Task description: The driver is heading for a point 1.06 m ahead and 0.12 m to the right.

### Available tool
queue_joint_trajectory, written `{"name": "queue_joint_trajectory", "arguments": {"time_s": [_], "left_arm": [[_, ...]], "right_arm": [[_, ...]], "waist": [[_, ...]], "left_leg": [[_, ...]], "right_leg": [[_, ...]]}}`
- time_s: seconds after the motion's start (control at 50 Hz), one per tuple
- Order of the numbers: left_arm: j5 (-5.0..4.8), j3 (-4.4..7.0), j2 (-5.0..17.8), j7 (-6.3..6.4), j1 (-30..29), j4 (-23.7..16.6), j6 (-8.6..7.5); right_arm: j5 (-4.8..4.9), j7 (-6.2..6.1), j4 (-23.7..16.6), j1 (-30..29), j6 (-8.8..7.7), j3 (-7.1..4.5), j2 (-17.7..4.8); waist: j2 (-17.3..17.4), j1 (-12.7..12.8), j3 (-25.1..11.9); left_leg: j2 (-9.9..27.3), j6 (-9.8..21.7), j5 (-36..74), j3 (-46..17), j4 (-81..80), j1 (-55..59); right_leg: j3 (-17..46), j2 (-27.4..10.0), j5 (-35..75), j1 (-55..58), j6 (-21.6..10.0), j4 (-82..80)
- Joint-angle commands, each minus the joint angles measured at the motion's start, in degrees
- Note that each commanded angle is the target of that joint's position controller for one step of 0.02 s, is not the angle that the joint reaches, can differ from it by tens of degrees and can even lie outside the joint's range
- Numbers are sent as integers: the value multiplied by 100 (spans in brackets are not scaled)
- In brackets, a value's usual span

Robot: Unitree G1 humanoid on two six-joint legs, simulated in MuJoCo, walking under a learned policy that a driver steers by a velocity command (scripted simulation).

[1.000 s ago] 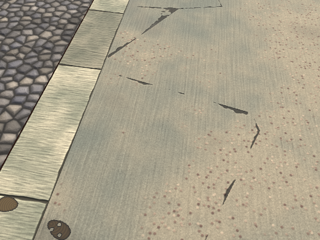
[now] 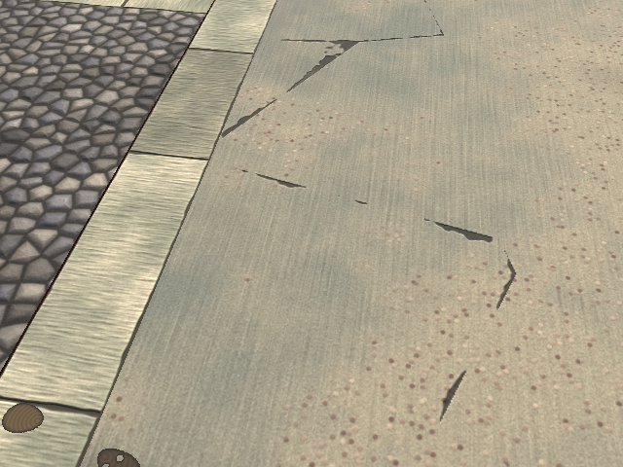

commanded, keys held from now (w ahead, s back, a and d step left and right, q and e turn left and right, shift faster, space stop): w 0.20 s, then no key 0.52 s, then w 0.26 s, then w+e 0.02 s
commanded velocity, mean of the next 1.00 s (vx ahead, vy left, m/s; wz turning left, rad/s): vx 0.17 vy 0.00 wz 0.00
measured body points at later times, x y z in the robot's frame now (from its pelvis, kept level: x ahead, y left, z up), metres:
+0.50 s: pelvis +0.10 +0.05 +0.01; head +0.12 +0.07 +0.46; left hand +0.22 +0.31 -0.13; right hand +0.10 -0.19 -0.14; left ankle +0.04 +0.14 -0.74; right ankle +0.15 -0.09 -0.71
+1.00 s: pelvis +0.18 +0.05 +0.00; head +0.19 +0.06 +0.45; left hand +0.24 +0.31 -0.15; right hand +0.19 -0.21 -0.14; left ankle +0.10 +0.14 -0.74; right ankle +0.18 -0.07 -0.72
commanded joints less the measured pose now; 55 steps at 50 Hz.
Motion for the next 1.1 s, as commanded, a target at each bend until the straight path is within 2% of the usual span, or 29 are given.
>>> {"name": "queue_joint_trajectory", "arguments": {"time_s": [0.02,0.06,0.1,0.16,0.22,0.24,0.26,0.28,0.3,0.34,0.42,0.48,0.56,0.6,0.62,0.66,0.72,0.76,0.8,0.84,0.88,0.92,0.94,0.96,0.98,1.0,1.02,1.06,1.1], "left_arm": [[-73,196,915,62,166,-130,-7],[-113,296,1216,88,500,-97,-48],[-92,355,1273,97,531,-134,-161],[-192,363,1161,49,268,-318,-235],[-208,332,1051,11,84,-413,-155],[-150,244,773,-3,81,-433,-166],[42,116,353,-25,141,-535,-202],[-61,163,426,14,203,-647,-249],[-161,232,727,31,221,-616,-269],[-162,278,759,-2,252,-486,-247],[-85,229,351,-38,-19,-506,-164],[-75,165,298,-9,-392,-610,-101],[-31,221,499,17,-287,-535,-16],[47,351,951,82,-65,-484,0],[1,371,1070,82,-160,-453,15],[-93,293,548,7,-347,-422,39],[-38,314,573,-44,-512,-393,-25],[-126,383,678,-45,-301,-238,-18],[-197,459,834,-10,32,-130,4],[-147,503,994,19,409,-52,-69],[-83,523,1039,34,150,-183,-193],[-156,492,932,6,-798,-532,-231],[-185,450,758,-11,-1270,-717,-209],[-193,342,331,-35,-1630,-919,-246],[-217,327,371,-49,-1720,-1106,-357],[-246,410,656,-67,-1531,-982,-411],[-288,419,620,-115,-1105,-809,-443],[-284,423,509,-179,-760,-602,-465],[-270,393,288,-253,-822,-626,-443]], "right_arm": [[52,-26,-104,80,-63,-106,-554],[102,18,-263,-213,-210,-84,-503],[154,98,-336,-396,-378,-87,-508],[202,208,-287,-278,-528,-101,-516],[142,227,236,648,-542,-181,-449],[122,208,315,1003,-511,-218,-545],[94,149,323,1468,-469,-284,-978],[-9,228,423,1771,-497,-324,-1394],[2,256,311,1334,-582,-215,-1045],[29,271,83,643,-634,-120,-828],[-63,162,157,549,-511,55,-470],[-57,92,202,539,-416,-7,-867],[111,113,273,357,-338,-3,-778],[-3,141,367,675,-368,-14,-713],[-67,141,507,1341,-356,36,-378],[-23,81,510,1013,-239,50,-387],[-30,10,491,832,-86,38,-478],[5,2,523,871,-46,38,-447],[30,19,392,604,-70,54,-348],[89,56,252,382,-186,69,-260],[124,110,273,420,-310,38,-302],[108,150,497,943,-404,24,-241],[73,136,662,1319,-412,-23,-367],[97,108,822,1885,-440,-156,-837],[79,141,770,1830,-494,-282,-1352],[-11,111,689,1653,-571,-207,-985],[0,105,662,1619,-635,-150,-705],[39,146,610,1574,-650,-116,-551],[-49,145,532,1510,-601,-55,-381]], "waist": [[-446,65,41],[-980,200,414],[-947,211,707],[-749,20,519],[-489,-417,93],[-70,-530,-78],[1349,-528,-479],[1976,-534,-477],[984,-309,-131],[502,-62,-56],[591,14,-183],[599,-80,-348],[483,105,-266],[-73,47,-438],[-609,-354,-731],[-409,-154,-508],[-262,-135,-486],[-388,-108,-640],[-612,46,-409],[-935,140,-182],[-954,-26,-64],[-760,-555,86],[-380,-802,177],[711,-978,111],[1556,-930,476],[928,-762,657],[719,-586,587],[543,-447,435],[520,-390,315]], "left_leg": [[-237,183,-1197,368,172,-422],[-188,217,-1291,640,1144,-1310],[259,291,-1180,423,1920,-1765],[474,421,-1295,483,1236,-1519],[-106,286,311,1064,-157,787],[212,344,305,546,-430,1269],[1382,677,1216,-1052,-866,1831],[2336,1575,1570,-2649,-1335,1816],[2357,1732,1721,-2524,-1238,1520],[1852,1338,2750,-1279,-1094,1210],[1176,1028,4273,10,-1032,822],[1136,1089,4566,204,-905,508],[1150,986,3635,75,-738,223],[702,582,2208,251,-443,-6],[387,345,1081,405,-510,-350],[203,113,391,565,-506,-372],[228,109,835,545,-409,-165],[82,210,-98,727,-183,-146],[-62,313,-1228,881,385,-802],[-62,455,-1513,807,931,-1264],[131,670,-1539,565,1198,-1013],[279,964,-910,541,78,322],[459,1084,-862,205,-701,1172],[1315,1346,-1755,-1141,-1498,1769],[2233,1717,-1655,-2572,-2031,1885],[2265,1708,-1020,-2386,-1885,2096],[2104,1510,-131,-1873,-1736,2484],[1906,1132,1472,-899,-1574,2775],[1603,913,2078,-84,-1640,2350]], "right_leg": [[723,-462,-2074,-282,-407,-959],[2133,-1478,-3385,-200,-1008,-1743],[2876,-2075,-2983,-293,-1388,-2050],[2152,-1802,-1916,-84,-1109,-1897],[906,-934,-786,-1080,-726,-988],[507,-618,-179,-1314,-494,-108],[-152,-60,-884,-1916,-23,1799],[-39,276,-2069,-2698,103,2883],[367,-94,-1982,-2914,94,3683],[316,-414,-1202,-2837,43,3750],[31,-456,-121,-1942,204,2215],[-188,-269,180,-1141,263,1137],[-171,-225,1243,-261,7,-33],[382,-705,3403,614,-237,-268],[558,-935,4010,1158,-648,192],[597,-796,3253,837,-751,217],[535,-689,3288,540,-641,204],[580,-625,1788,581,-698,125],[1363,-1003,-672,556,-982,-377],[2625,-1648,-2003,491,-1366,-1149],[2964,-1897,-2257,-92,-1439,-1478],[2065,-1482,-1981,-1341,-1001,-1472],[1181,-942,-1555,-2171,-605,-875],[-50,-146,-971,-2976,-113,811],[-336,68,-1095,-3713,-7,1666],[79,-249,-1172,-4179,-30,2448],[299,-306,-872,-4479,-97,2832],[488,-408,-338,-4665,-208,3155],[366,-401,277,-4239,-198,2978]]}}
Keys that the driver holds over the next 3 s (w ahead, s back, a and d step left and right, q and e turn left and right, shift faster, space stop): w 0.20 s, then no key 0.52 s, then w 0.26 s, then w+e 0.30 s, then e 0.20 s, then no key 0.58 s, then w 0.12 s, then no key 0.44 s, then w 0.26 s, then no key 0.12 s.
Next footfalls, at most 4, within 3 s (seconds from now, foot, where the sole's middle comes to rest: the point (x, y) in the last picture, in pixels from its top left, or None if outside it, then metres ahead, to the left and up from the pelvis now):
0.58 right None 0.23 -0.07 -0.78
0.94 left None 0.14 0.14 -0.78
1.36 right None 0.50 -0.10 -0.78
1.84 left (286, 422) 0.62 0.10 -0.78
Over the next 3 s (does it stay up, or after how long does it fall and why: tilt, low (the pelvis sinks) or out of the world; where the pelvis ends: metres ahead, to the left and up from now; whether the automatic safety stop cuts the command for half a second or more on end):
stays up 0.65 0.01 0.00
